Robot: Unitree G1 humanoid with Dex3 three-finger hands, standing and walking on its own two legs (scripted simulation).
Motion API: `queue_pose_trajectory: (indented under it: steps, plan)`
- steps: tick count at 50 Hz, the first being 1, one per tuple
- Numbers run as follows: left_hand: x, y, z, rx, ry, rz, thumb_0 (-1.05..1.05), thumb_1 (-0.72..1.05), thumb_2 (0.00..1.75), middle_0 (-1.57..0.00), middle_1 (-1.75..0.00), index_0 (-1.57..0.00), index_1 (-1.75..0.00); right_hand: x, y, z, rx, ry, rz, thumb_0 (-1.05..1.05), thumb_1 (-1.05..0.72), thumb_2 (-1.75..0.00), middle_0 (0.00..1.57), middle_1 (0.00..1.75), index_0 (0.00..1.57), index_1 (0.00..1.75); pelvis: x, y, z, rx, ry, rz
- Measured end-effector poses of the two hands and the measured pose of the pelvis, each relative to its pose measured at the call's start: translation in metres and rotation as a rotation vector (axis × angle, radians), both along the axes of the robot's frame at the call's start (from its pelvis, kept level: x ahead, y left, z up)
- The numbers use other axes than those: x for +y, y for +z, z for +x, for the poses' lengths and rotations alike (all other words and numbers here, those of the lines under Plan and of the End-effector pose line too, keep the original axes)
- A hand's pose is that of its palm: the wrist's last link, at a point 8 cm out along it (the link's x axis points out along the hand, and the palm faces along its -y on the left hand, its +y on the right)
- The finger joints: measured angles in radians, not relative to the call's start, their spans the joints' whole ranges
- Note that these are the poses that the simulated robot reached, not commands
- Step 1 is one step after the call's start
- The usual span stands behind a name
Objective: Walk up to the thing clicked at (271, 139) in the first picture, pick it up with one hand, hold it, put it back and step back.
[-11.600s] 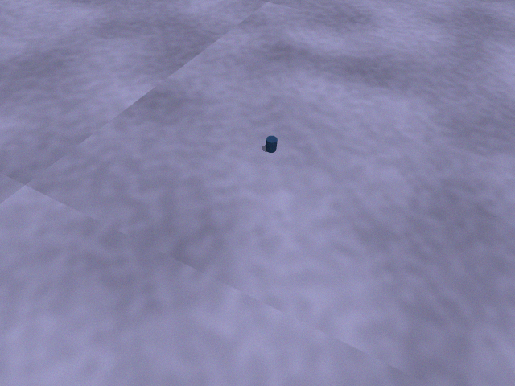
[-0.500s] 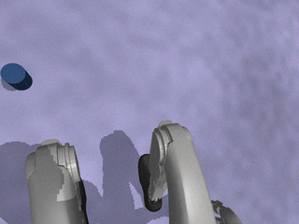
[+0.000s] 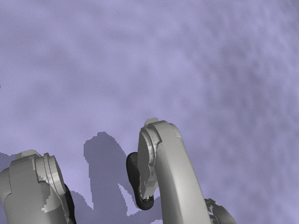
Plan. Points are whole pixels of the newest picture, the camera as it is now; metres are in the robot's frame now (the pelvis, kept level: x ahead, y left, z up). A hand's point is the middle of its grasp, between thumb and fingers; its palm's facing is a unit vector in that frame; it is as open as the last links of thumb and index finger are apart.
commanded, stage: approach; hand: left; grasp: from above
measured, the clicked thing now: out of the picture +0.52 +0.29 -0.29
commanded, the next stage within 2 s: close in in 0.34 s
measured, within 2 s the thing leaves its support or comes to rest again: neither
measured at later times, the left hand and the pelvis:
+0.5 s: hand out of the picture +0.48 +0.32 -0.17, palm faces -0.48 -0.07 -0.87, open 13.8 cm; pelvis -0.01 +0.00 +0.00, yaw +0 degrees
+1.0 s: hand out of the picture +0.50 +0.29 -0.21, palm faces -0.47 -0.08 -0.88, open 13.8 cm; pelvis -0.01 +0.00 -0.01, yaw -2 degrees
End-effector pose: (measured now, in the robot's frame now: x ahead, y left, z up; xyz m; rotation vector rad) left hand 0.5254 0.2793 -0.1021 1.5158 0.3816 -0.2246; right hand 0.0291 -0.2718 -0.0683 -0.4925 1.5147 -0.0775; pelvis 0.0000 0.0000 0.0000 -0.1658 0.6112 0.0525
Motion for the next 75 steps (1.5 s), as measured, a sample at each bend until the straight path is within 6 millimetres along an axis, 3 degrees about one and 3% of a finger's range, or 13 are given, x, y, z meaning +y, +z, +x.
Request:
queue_pose_trajectory:
  steps: [7, 14, 20, 25, 35, 41, 52, 57, 63, 75]
  plan:
    - [-0.022, 0.006, 0.020, 0.010, 0.060, 0.034, 0.00, -0.51, 0.96, -0.07, -1.09, -0.10, -1.07, 0.003, 0.004, -0.027, 0.021, -0.079, 0.016, 0.00, -0.91, -0.90, 0.20, 0.30, 0.20, 0.30, -0.002, 0.002, 0.001, 0.007, -0.014, 0.005]
    - [-0.007, -0.002, -0.001, 0.123, 0.118, 0.039, 0.01, -0.50, 0.95, -0.07, -1.09, -0.10, -1.06, 0.008, 0.001, -0.044, 0.059, -0.112, 0.052, 0.00, -0.91, -0.90, 0.20, 0.30, 0.20, 0.30, -0.004, 0.006, -0.003, -0.013, -0.021, 0.010]
    - [0.026, -0.014, -0.030, 0.173, 0.112, 0.018, 0.00, -0.49, 0.93, -0.07, -1.09, -0.11, -1.06, 0.006, -0.003, -0.036, 0.077, -0.057, 0.047, 0.00, -0.91, -0.89, 0.20, 0.30, 0.20, 0.30, -0.004, 0.002, -0.007, -0.033, -0.015, 0.004]
    - [0.042, -0.014, -0.038, 0.118, 0.060, 0.004, 0.00, -0.48, 0.93, -0.08, -1.09, -0.12, -1.06, 0.001, -0.004, -0.019, 0.078, 0.006, 0.021, 0.00, -0.91, -0.89, 0.20, 0.30, 0.20, 0.30, -0.002, -0.002, -0.006, -0.035, -0.004, -0.002]
    - [0.027, -0.022, -0.019, 0.060, 0.017, -0.003, 0.00, -0.45, 0.97, -0.09, -1.10, -0.13, -1.07, 0.000, 0.006, 0.016, -0.012, 0.068, -0.016, 0.00, -0.91, -0.90, 0.20, 0.30, 0.20, 0.30, 0.003, -0.002, -0.002, -0.025, 0.000, -0.023]
    - [0.015, -0.031, -0.016, 0.079, 0.049, -0.003, 0.00, -0.45, 0.96, -0.09, -1.08, -0.12, -1.05, 0.005, 0.008, 0.008, -0.026, 0.058, 0.000, 0.00, -0.90, -0.90, 0.20, 0.30, 0.20, 0.30, 0.003, -0.002, -0.003, -0.025, -0.006, -0.025]
    - [0.007, -0.052, -0.017, 0.115, 0.070, 0.004, 0.00, -0.47, 0.95, -0.08, -1.04, -0.11, -1.02, 0.015, 0.006, -0.035, 0.050, 0.029, 0.037, 0.00, -0.90, -0.90, 0.20, 0.30, 0.20, 0.30, -0.001, -0.009, -0.006, -0.051, -0.022, -0.022]
    - [0.008, -0.060, -0.015, 0.106, 0.064, 0.006, 0.00, -0.47, 0.95, -0.08, -1.04, -0.11, -1.02, 0.017, 0.007, -0.046, 0.084, 0.027, 0.038, 0.00, -0.90, -0.90, 0.20, 0.30, 0.20, 0.30, -0.001, -0.012, -0.006, -0.057, -0.031, -0.027]
    - [0.010, -0.066, -0.014, 0.094, 0.065, 0.000, 0.00, -0.47, 0.96, -0.09, -1.03, -0.11, -1.01, 0.018, 0.009, -0.043, 0.089, 0.046, 0.034, 0.00, -0.90, -0.90, 0.20, 0.30, 0.20, 0.30, 0.000, -0.014, -0.004, -0.057, -0.035, -0.035]
    - [0.010, -0.076, -0.015, 0.092, 0.065, -0.005, 0.00, -0.43, 0.99, -0.13, -1.03, -0.14, -1.02, 0.016, 0.009, -0.014, 0.032, 0.121, 0.041, 0.00, -0.90, -0.90, 0.20, 0.30, 0.20, 0.30, 0.001, -0.013, -0.001, -0.060, -0.036, -0.046]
